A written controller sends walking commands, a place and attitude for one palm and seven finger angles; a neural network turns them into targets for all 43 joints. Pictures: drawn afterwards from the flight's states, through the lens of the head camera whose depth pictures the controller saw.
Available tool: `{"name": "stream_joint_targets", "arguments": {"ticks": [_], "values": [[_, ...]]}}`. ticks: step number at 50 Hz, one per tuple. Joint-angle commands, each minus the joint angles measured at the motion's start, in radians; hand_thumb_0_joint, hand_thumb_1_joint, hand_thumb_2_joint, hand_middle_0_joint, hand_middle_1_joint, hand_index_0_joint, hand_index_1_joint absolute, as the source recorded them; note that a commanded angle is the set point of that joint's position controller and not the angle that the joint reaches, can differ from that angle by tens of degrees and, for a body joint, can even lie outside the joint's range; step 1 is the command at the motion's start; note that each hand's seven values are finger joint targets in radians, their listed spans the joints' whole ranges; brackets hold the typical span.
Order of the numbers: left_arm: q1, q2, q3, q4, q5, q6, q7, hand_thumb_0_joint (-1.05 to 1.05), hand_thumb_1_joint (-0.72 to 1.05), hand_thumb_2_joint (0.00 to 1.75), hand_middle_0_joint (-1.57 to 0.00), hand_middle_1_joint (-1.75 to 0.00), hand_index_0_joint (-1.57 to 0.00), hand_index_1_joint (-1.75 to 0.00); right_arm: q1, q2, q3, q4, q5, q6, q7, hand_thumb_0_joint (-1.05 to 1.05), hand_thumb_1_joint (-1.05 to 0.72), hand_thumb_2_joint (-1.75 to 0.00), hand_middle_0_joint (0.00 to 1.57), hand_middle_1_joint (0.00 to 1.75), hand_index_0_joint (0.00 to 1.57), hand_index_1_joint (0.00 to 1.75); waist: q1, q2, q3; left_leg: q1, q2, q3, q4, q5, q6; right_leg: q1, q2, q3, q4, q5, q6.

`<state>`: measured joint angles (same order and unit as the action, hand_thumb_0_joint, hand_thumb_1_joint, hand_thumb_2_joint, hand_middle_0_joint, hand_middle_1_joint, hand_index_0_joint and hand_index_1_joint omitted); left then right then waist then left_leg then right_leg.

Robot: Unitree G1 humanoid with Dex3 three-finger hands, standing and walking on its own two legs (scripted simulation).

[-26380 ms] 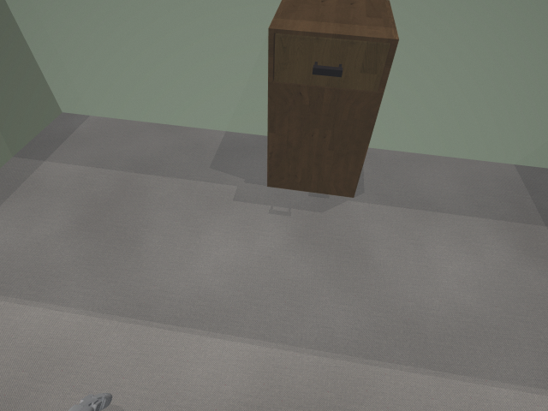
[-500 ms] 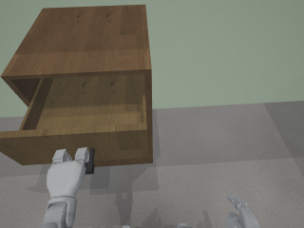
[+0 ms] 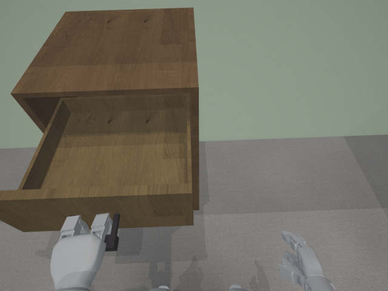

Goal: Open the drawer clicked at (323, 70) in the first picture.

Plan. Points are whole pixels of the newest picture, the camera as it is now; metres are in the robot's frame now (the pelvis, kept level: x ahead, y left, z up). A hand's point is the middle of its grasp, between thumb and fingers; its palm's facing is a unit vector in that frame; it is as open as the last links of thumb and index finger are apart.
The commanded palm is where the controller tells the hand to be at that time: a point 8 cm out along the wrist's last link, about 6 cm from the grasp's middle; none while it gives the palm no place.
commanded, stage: pull the drawer open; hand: left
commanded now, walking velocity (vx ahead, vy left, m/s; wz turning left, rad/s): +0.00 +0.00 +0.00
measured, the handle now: (91, 231) +0.24 +0.23 -0.02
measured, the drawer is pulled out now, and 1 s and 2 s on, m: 0.27 0.30 0.30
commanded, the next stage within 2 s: open the thumb to release the handle in 0.70 s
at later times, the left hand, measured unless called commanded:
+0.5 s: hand (89, 275) +0.16 +0.22 -0.04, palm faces -0.05 -0.09 -0.99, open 5.9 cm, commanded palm +0.10 +0.22 +0.01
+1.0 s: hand (90, 275) +0.16 +0.22 -0.04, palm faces +0.03 -0.06 -1.00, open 6.4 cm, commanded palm +0.13 +0.22 +0.01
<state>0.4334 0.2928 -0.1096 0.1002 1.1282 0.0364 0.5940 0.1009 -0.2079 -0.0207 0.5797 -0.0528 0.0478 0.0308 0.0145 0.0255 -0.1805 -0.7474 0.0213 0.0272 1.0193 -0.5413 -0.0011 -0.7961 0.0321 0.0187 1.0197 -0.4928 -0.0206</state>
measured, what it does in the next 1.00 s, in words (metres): stands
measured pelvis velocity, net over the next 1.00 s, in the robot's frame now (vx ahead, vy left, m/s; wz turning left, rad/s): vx -0.02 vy -0.01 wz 0.03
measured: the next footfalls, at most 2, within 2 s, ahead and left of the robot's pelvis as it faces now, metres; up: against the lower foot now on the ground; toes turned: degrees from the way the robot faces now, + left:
none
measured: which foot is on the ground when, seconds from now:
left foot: down 0.00-1.00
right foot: down 0.00-1.00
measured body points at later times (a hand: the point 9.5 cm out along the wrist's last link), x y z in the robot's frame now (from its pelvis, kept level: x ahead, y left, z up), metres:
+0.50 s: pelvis -0.01 -0.01 -0.01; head +0.05 -0.03 +0.44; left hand +0.16 +0.22 +0.02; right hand +0.19 -0.24 -0.10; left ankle -0.03 +0.12 -0.67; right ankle +0.00 -0.11 -0.67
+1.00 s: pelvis -0.02 -0.01 -0.02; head +0.05 -0.04 +0.43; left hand +0.15 +0.22 +0.02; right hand +0.20 -0.23 -0.13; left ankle -0.03 +0.12 -0.67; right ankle +0.00 -0.11 -0.67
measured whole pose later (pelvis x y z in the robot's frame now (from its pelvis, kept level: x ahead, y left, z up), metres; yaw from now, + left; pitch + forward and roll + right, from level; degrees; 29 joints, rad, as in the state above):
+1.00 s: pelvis -0.02 -0.01 -0.02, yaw +2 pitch +17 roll +1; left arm 0.48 0.29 -0.09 0.03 1.13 0.00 0.64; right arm 0.10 -0.22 -0.03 0.58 -0.07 0.04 0.00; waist 0.05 0.03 -0.18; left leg -0.86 0.01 0.00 1.11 -0.55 -0.02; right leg -0.90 0.02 -0.01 1.13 -0.52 -0.04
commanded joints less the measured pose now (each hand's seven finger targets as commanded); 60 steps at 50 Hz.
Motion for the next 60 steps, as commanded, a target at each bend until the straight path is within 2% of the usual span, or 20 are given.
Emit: {"name": "stream_joint_targets", "arguments": {"ticks": [1, 15, 16, 23, 24, 32, 33, 37, 38, 39, 40, 41, 42, 43, 44, 47, 49, 52, 54, 60], "values": [[0.140, 0.110, 0.129, -0.199, -0.026, 0.016, 0.065, 0.00, 0.90, 0.90, -0.40, -1.35, -0.40, -1.35, -0.091, -0.119, -0.045, -0.154, -0.006, -0.049, -0.013, 0.00, -0.90, -0.90, 0.20, 0.30, 0.20, 0.30, 0.058, 0.006, -0.208, 0.157, -0.042, -0.024, -0.105, 0.456, 0.013, 0.161, 0.018, -0.020, -0.111, 0.446, -0.038], [0.307, 0.126, 0.148, -0.254, -0.042, -0.031, 0.053, 0.00, 0.90, 0.90, -0.40, -1.35, -0.40, -1.35, -0.099, -0.113, -0.037, -0.179, -0.013, -0.060, -0.010, 0.00, -0.90, -0.90, 0.20, 0.30, 0.20, 0.30, 0.075, -0.008, -0.183, 0.088, -0.056, -0.018, -0.080, 0.355, 0.018, 0.151, 0.009, 0.010, -0.100, 0.403, -0.039], [0.324, 0.144, 0.174, -0.251, -0.046, -0.034, 0.052, 0.00, 0.90, 0.90, -0.40, -1.35, -0.40, -1.35, -0.103, -0.114, -0.037, -0.182, -0.011, -0.060, -0.012, 0.00, -0.90, -0.90, 0.20, 0.30, 0.20, 0.30, 0.081, -0.006, -0.179, 0.089, -0.056, -0.018, -0.083, 0.366, 0.018, 0.154, 0.010, 0.019, -0.105, 0.417, -0.043], [0.418, 0.126, 0.158, -0.282, -0.048, -0.051, 0.044, 0.00, 0.90, 0.90, -0.40, -1.35, -0.40, -1.35, -0.096, -0.111, -0.038, -0.191, -0.016, -0.060, 0.000, 0.00, -0.90, -0.90, 0.20, 0.30, 0.20, 0.30, 0.085, 0.012, -0.194, 0.077, -0.055, -0.014, -0.061, 0.391, 0.018, 0.151, 0.008, 0.023, -0.079, 0.456, -0.043], [0.425, 0.141, 0.174, -0.281, -0.045, -0.055, 0.047, 0.00, 0.90, 0.90, -0.40, -1.35, -0.40, -1.35, -0.103, -0.110, -0.035, -0.191, -0.016, -0.059, 0.002, 0.00, -0.90, -0.90, 0.20, 0.30, 0.20, 0.30, 0.093, 0.007, -0.193, 0.076, -0.056, -0.017, -0.059, 0.398, 0.015, 0.135, 0.013, 0.031, -0.072, 0.447, -0.044], [0.397, 0.127, 0.159, -0.301, -0.041, -0.065, 0.048, 0.00, 0.90, 0.90, -0.40, -1.35, -0.40, -1.35, -0.089, -0.115, -0.037, -0.198, -0.027, -0.061, 0.001, 0.00, -0.90, -0.90, 0.20, 0.30, 0.20, 0.30, 0.071, -0.018, -0.205, 0.067, -0.055, -0.023, -0.032, 0.399, 0.018, 0.099, 0.009, 0.041, -0.058, 0.460, -0.040], [0.404, 0.128, 0.170, -0.283, -0.041, -0.067, 0.047, 0.00, 0.90, 0.90, -0.40, -1.35, -0.40, -1.35, -0.081, -0.111, -0.043, -0.191, -0.021, -0.060, -0.002, 0.00, -0.90, -0.90, 0.20, 0.30, 0.20, 0.30, 0.070, -0.025, -0.195, 0.058, -0.051, -0.021, -0.035, 0.393, 0.020, 0.114, 0.009, 0.019, -0.058, 0.461, -0.038], [0.408, 0.151, 0.194, -0.296, -0.041, -0.075, 0.055, 0.00, 0.90, 0.90, -0.40, -1.35, -0.40, -1.35, -0.081, -0.112, -0.039, -0.195, -0.026, -0.062, -0.006, 0.00, -0.90, -0.90, 0.20, 0.30, 0.20, 0.30, 0.080, -0.030, -0.237, 0.067, -0.058, -0.019, -0.025, 0.415, 0.017, 0.120, 0.007, 0.048, -0.051, 0.501, -0.038], [0.436, 0.138, 0.193, -0.283, -0.047, -0.073, 0.052, 0.00, 0.90, 0.90, -0.40, -1.35, -0.40, -1.35, -0.077, -0.106, -0.043, -0.194, -0.020, -0.061, -0.007, 0.00, -0.90, -0.90, 0.20, 0.30, 0.20, 0.30, 0.082, -0.029, -0.224, 0.055, -0.056, -0.019, -0.032, 0.410, 0.019, 0.143, 0.006, 0.022, -0.051, 0.502, -0.037], [0.417, 0.140, 0.184, -0.285, -0.045, -0.075, 0.050, 0.00, 0.90, 0.90, -0.40, -1.35, -0.40, -1.35, -0.084, -0.110, -0.039, -0.192, -0.024, -0.060, -0.007, 0.00, -0.90, -0.90, 0.20, 0.30, 0.20, 0.30, 0.077, -0.047, -0.221, 0.057, -0.058, -0.018, -0.026, 0.406, 0.018, 0.120, 0.008, 0.041, -0.055, 0.499, -0.036], [0.049, 0.171, 0.174, -0.300, -0.020, -0.068, 0.068, 0.00, 0.90, 0.90, -0.40, -1.35, -0.40, -1.35, -0.082, -0.135, -0.048, -0.153, -0.027, -0.050, -0.018, 0.00, -0.90, -0.90, 0.20, 0.30, 0.20, 0.30, -0.008, -0.052, -0.197, 0.038, -0.052, -0.031, 0.004, 0.338, 0.021, 0.029, -0.003, 0.044, -0.055, 0.442, -0.028], [0.047, 0.167, 0.210, -0.294, -0.007, -0.070, 0.084, 0.00, 0.83, 0.87, -0.40, -1.34, -0.40, -1.34, -0.068, -0.123, -0.058, -0.154, -0.030, -0.055, -0.033, 0.00, -0.90, -0.90, 0.20, 0.30, 0.20, 0.30, 0.020, -0.029, -0.209, 0.028, -0.052, -0.026, -0.005, 0.322, 0.024, 0.055, 0.002, 0.011, -0.053, 0.409, -0.027], [0.090, 0.153, 0.195, -0.243, 0.004, -0.063, 0.093, 0.00, 0.76, 0.84, -0.39, -1.34, -0.39, -1.34, -0.077, -0.121, -0.049, -0.153, -0.035, -0.064, -0.032, 0.00, -0.90, -0.90, 0.20, 0.30, 0.20, 0.30, 0.028, -0.019, -0.200, 0.042, -0.057, -0.026, -0.005, 0.313, 0.019, 0.021, 0.004, 0.020, -0.054, 0.365, -0.031], [0.132, 0.135, 0.185, -0.196, -0.001, -0.055, 0.091, 0.00, 0.69, 0.81, -0.38, -1.33, -0.38, -1.33, -0.072, -0.117, -0.053, -0.151, -0.027, -0.068, -0.033, 0.00, -0.90, -0.90, 0.20, 0.30, 0.20, 0.30, 0.033, -0.010, -0.182, 0.045, -0.051, -0.025, -0.014, 0.307, 0.020, 0.026, 0.006, -0.008, -0.059, 0.347, -0.033], [0.099, 0.139, 0.175, -0.222, -0.005, -0.050, 0.092, 0.00, 0.62, 0.78, -0.38, -1.32, -0.38, -1.32, -0.077, -0.121, -0.051, -0.152, -0.029, -0.068, -0.032, 0.00, -0.90, -0.90, 0.20, 0.30, 0.20, 0.30, 0.031, -0.035, -0.215, 0.060, -0.052, -0.026, -0.010, 0.309, 0.019, 0.016, 0.007, 0.009, -0.061, 0.335, -0.032], [0.072, 0.147, 0.169, -0.232, -0.015, -0.013, 0.096, 0.00, 0.41, 0.69, -0.36, -1.30, -0.36, -1.30, -0.074, -0.123, -0.052, -0.150, -0.022, -0.062, -0.042, 0.00, -0.90, -0.90, 0.20, 0.30, 0.20, 0.30, 0.036, -0.022, -0.278, 0.095, -0.056, -0.021, -0.025, 0.333, 0.017, 0.067, 0.004, 0.002, -0.068, 0.363, -0.029], [0.065, 0.139, 0.154, -0.207, -0.022, 0.012, 0.087, 0.00, 0.27, 0.63, -0.35, -1.28, -0.35, -1.28, -0.082, -0.121, -0.047, -0.148, -0.013, -0.058, -0.050, 0.00, -0.90, -0.90, 0.20, 0.30, 0.20, 0.30, 0.034, -0.061, -0.248, 0.074, -0.058, -0.017, -0.041, 0.303, 0.021, 0.101, 0.002, -0.004, -0.094, 0.354, -0.021], [-0.002, 0.153, 0.137, -0.205, -0.017, 0.039, 0.076, 0.00, 0.06, 0.54, -0.34, -1.26, -0.34, -1.26, -0.105, -0.119, -0.037, -0.147, -0.005, -0.051, -0.063, 0.00, -0.90, -0.90, 0.20, 0.30, 0.20, 0.30, 0.036, -0.035, -0.228, 0.074, -0.062, -0.009, -0.066, 0.261, 0.023, 0.118, -0.005, 0.010, -0.126, 0.306, -0.019], [0.000, 0.143, 0.127, -0.157, -0.018, 0.051, 0.064, 0.00, -0.08, 0.48, -0.33, -1.24, -0.33, -1.24, -0.109, -0.115, -0.032, -0.141, 0.001, -0.048, -0.070, 0.00, -0.90, -0.90, 0.20, 0.30, 0.20, 0.30, 0.035, -0.066, -0.180, 0.057, -0.062, -0.009, -0.083, 0.230, 0.025, 0.121, -0.003, 0.003, -0.150, 0.265, -0.016], [-0.055, 0.156, 0.126, -0.120, -0.028, 0.038, 0.024, 0.00, -0.50, 0.30, -0.30, -1.20, -0.30, -1.20, -0.111, -0.109, -0.028, -0.133, 0.009, -0.053, -0.087, 0.00, -0.90, -0.90, 0.20, 0.30, 0.20, 0.30, 0.036, -0.046, -0.118, 0.044, -0.066, -0.005, -0.106, 0.176, 0.029, 0.135, -0.011, 0.026, -0.200, 0.185, -0.015]]}}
